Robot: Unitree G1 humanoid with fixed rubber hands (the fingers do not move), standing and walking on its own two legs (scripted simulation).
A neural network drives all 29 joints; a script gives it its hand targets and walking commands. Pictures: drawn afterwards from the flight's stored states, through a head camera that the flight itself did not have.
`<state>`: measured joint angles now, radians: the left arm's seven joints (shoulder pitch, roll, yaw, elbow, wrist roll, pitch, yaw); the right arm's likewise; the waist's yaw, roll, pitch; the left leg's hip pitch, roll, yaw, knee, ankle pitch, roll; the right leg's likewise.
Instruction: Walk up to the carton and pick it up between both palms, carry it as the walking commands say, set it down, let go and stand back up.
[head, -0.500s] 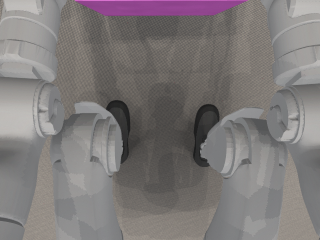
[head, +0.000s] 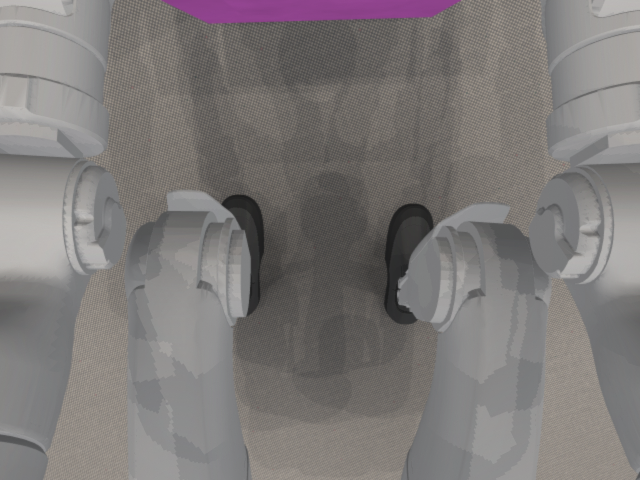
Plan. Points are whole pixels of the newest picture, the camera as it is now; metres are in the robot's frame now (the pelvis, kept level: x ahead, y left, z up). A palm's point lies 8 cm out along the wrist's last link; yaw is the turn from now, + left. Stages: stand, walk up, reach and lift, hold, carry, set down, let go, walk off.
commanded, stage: reach and lift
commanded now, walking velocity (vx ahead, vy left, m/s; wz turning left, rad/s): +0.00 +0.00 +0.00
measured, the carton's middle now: out of the picture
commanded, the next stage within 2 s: none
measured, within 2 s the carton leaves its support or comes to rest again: neither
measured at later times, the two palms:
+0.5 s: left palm out of the picture +0.54 +0.20 -0.08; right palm out of the picture +0.57 -0.14 -0.06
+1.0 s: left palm out of the picture +0.53 +0.21 +0.00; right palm out of the picture +0.56 -0.14 +0.02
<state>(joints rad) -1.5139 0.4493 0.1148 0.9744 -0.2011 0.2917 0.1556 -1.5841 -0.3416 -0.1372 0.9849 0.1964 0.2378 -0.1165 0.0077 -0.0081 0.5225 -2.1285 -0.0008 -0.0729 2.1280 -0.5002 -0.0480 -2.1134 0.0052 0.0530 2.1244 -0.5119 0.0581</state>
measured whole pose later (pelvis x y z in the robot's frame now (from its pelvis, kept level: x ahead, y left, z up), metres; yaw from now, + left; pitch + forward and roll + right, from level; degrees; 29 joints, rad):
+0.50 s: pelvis -0.02 +0.00 +0.03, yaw +0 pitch +26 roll -1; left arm -1.47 0.38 0.16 0.82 -0.09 0.42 0.22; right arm -1.53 -0.26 -0.30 0.80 0.08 0.34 -0.19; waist 0.01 -0.02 0.52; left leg -2.01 0.00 -0.07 2.00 -0.45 -0.04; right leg -2.00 0.01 0.05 2.00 -0.46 0.06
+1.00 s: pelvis -0.03 +0.00 +0.08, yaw +1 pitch +23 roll -1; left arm -1.44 0.36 0.19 0.74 -0.05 0.51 0.21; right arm -1.48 -0.24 -0.32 0.74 0.05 0.39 -0.19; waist 0.01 -0.02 0.52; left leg -1.84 0.00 -0.06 1.87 -0.43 -0.04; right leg -1.82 0.01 0.05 1.87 -0.45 0.06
